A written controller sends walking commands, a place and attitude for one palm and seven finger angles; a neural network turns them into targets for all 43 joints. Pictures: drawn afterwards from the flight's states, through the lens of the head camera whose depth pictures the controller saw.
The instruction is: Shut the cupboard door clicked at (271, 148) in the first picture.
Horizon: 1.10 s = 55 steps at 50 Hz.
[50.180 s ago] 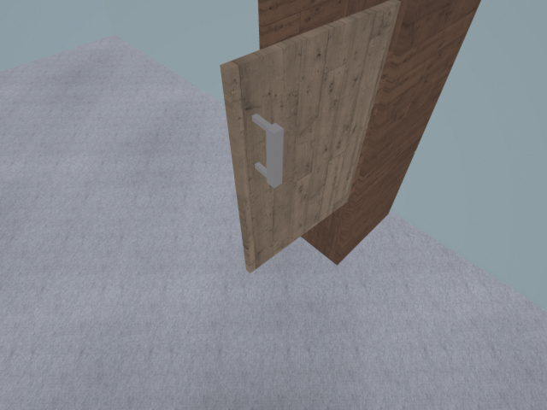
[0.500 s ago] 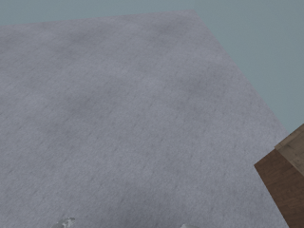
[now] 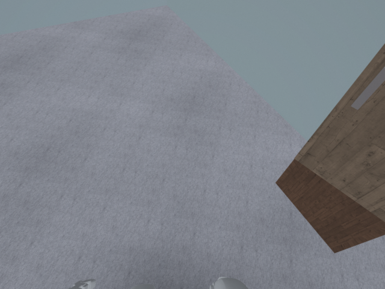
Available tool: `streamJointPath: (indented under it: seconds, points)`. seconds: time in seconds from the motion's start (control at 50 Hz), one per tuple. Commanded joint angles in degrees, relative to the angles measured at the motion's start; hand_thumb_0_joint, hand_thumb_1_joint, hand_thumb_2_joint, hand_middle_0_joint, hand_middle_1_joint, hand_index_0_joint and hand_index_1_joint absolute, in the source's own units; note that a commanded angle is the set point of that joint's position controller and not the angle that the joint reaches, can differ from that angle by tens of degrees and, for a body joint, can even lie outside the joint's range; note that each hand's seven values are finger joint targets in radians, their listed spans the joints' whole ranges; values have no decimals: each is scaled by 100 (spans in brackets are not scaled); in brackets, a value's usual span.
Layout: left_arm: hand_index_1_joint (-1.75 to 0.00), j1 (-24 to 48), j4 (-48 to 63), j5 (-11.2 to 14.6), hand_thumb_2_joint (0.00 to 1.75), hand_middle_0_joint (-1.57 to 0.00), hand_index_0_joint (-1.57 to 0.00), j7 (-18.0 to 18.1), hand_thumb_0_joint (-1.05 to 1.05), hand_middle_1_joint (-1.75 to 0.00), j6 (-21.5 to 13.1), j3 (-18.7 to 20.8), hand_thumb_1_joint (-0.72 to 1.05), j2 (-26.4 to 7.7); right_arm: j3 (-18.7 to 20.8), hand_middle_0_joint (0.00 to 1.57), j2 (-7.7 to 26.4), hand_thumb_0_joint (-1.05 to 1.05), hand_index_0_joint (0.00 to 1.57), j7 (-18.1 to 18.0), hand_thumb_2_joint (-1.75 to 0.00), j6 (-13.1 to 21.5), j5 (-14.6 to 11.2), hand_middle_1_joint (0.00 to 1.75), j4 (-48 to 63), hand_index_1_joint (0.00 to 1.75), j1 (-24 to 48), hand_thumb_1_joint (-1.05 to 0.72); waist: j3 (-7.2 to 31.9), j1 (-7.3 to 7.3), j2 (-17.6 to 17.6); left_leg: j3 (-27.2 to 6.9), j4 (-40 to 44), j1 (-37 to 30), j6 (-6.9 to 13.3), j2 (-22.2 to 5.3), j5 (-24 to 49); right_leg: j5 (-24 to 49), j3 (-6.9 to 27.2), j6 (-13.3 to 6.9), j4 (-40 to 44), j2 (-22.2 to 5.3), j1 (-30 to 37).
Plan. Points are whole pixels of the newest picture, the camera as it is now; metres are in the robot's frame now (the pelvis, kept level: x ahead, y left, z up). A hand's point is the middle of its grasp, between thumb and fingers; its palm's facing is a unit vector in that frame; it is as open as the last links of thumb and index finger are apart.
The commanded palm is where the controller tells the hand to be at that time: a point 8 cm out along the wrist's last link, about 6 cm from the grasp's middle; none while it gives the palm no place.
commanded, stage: turn to face it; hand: left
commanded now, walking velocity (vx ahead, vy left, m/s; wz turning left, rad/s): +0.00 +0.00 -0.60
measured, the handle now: (373, 85) +0.61 -0.43 +0.10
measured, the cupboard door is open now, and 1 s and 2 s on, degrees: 16 16 16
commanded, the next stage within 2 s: take the last steps up to it in 1.08 s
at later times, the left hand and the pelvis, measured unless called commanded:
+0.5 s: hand (122, 282) +0.15 +0.16 -0.16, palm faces -0.28 -0.93 -0.24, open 7.3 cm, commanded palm none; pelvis +0.01 -0.01 +0.00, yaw -17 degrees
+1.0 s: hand (155, 250) +0.22 +0.10 -0.15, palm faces -0.53 -0.81 -0.27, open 7.3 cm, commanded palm none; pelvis +0.03 -0.02 +0.00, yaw -32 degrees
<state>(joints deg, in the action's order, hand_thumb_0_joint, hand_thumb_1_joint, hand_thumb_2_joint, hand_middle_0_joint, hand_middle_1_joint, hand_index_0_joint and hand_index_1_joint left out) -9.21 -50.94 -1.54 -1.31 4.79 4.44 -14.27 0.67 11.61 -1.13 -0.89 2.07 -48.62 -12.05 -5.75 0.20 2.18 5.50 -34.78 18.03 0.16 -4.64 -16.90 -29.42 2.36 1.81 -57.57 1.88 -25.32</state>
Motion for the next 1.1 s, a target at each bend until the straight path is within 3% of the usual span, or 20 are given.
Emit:
streamJointPath:
  seconds: [0.0,0.1,0.16,0.18,0.2,0.22,0.3,0.48,0.5,0.54,0.6,0.66,0.74,0.8,0.82,0.84,0.86,0.9,0.94,1.08]
  points:
    - [-30,227,614,49,90,-20,-20,-115,0,-30,-159,141,90,-361,336,20,1164,0,20,-154,-90,84,-11,30,342,30,-100,-90,720,-98,-1357,-746,1382,-1150,747,-1498,2458,88,-369,117,-321,-359,-460]
    - [-30,316,625,43,90,-20,-20,-113,0,-30,-200,79,90,-232,457,20,1286,0,20,-90,-90,27,-19,30,150,30,-361,-90,792,-251,-1456,-344,1058,-1102,691,-1600,2374,283,-755,-12,1335,-185,385]
    - [-30,-189,486,36,90,-20,-20,-84,0,-30,-240,129,90,-362,492,20,1331,0,20,-42,-90,-17,-63,30,177,30,-91,-90,750,71,-1159,39,406,-439,294,-1423,1521,1525,-876,-139,2789,-120,1430]
    - [-30,-524,385,6,90,-20,-20,-47,0,-30,-284,188,90,-663,489,20,1194,0,20,-11,-90,-30,-105,30,232,30,-31,-90,862,224,-543,234,-342,98,17,-1142,768,1984,-328,-315,3404,-518,2089]
    - [-30,-715,323,-38,90,-20,-20,40,0,-30,-370,285,90,-1268,393,20,735,0,20,33,-90,-54,-137,30,456,30,87,-90,802,340,1204,679,-1590,1444,-364,-263,-1431,3110,1643,-896,3922,-1936,2713]
    - [-30,-978,263,45,90,-20,-20,97,0,-30,-351,285,90,-1500,355,20,763,0,20,18,-90,-126,-121,30,600,30,480,-90,702,557,1164,-82,-2545,1666,-372,-51,-2001,3486,2163,-1396,4013,-2457,2090]
    - [-30,83,516,17,90,-20,-20,216,0,-30,-335,185,90,-920,379,20,837,0,20,-5,-90,-124,-119,30,266,30,236,-90,704,-41,794,-589,-2936,1533,-437,-189,-751,3250,1310,-1253,3754,-1600,1721]
    - [-30,167,491,24,90,-20,-20,147,0,-30,-263,232,90,-1012,322,20,670,0,20,-59,-90,-13,-167,30,196,30,-288,-90,782,-198,636,-350,304,-328,-359,294,43,2970,1640,-913,3200,-1142,818]
    - [-30,259,520,52,90,-20,-20,137,0,-30,-247,202,90,-856,341,20,826,0,20,-69,-90,50,-155,30,128,30,-590,-90,944,-339,210,-637,1157,-872,-277,7,329,2490,1348,-640,2775,-806,511]
    - [-30,59,736,90,90,-20,-20,48,0,-30,-240,109,90,-426,456,20,1651,0,20,-125,-90,96,-27,30,231,30,-707,-90,961,-296,-1963,-2665,1933,-1341,771,-2185,1222,-539,-68,-93,518,171,-684]
    - [-30,151,551,10,90,-20,-20,-60,0,-30,-195,196,90,-604,334,20,1260,0,20,-144,-90,118,-10,30,386,30,-64,-90,650,-53,-1339,-1735,1731,-703,859,-1754,1646,-23,-20,37,-915,-274,-637]
    - [-30,255,543,46,90,-20,-20,-101,0,-30,-153,110,90,-341,344,20,1163,0,20,-153,-90,84,6,30,260,30,-151,-90,705,-110,-1305,-716,1316,-1165,740,-1400,2770,140,-350,88,-93,-294,-418]
    - [-30,316,537,52,90,-20,-20,-90,0,-30,-205,40,90,-216,426,20,1280,0,20,-111,-90,45,-9,30,69,30,-379,-90,905,-235,-1464,-416,981,-1358,706,-1436,3084,318,-685,-14,1258,-149,242]
    - [-30,-78,385,36,90,-20,-20,-47,0,-30,-299,48,90,-341,460,20,1280,0,20,-59,-90,10,-66,30,31,30,-297,-90,951,-22,-1228,-167,362,-840,335,-1249,2562,1678,-797,-147,2982,-74,1404]
    - [-30,-469,261,19,90,-20,-20,-9,0,-30,-341,109,90,-606,457,20,1176,0,20,-22,-90,7,-109,30,66,30,-225,-90,1062,155,-698,75,-199,-256,54,-1034,1696,2481,-295,-296,3486,-490,2195]
    - [-30,-735,146,-33,90,-20,-20,75,0,-30,-402,207,90,-1175,379,20,744,0,20,4,-90,-1,-151,30,254,30,-60,-90,1056,285,951,553,-1224,1089,-290,-236,-598,3931,1375,-794,3735,-1828,2932]
    - [-30,-984,56,36,90,-20,-20,112,0,-30,-408,195,90,-1368,320,20,724,0,20,-12,-90,-70,-149,30,373,30,251,-90,924,470,1078,-3,-2206,1394,-342,67,-2001,4671,1865,-1403,3769,-2443,2463]
    - [-30,-540,94,23,90,-20,-20,239,0,-30,-387,195,90,-1065,336,20,781,0,20,-79,-90,-123,-138,30,202,30,253,-90,800,243,1271,-609,-3014,1737,-322,-42,-1526,4242,1866,-1536,3776,-2089,2284]
    - [-30,-158,203,21,90,-20,-20,251,0,-30,-390,108,90,-808,306,20,692,0,20,-34,-90,-104,-125,30,-4,30,67,-90,803,10,728,-556,-2881,1540,-390,-68,-954,4647,1035,-1327,3520,-1629,2208]
    - [-30,-160,109,-20,90,-20,-20,244,0,-30,-372,138,90,-842,263,20,474,0,20,-26,-90,-94,-146,30,-110,30,-88,-90,681,-25,721,-301,-1021,581,-349,186,-634,3948,1061,-1249,3538,-1461,1631]
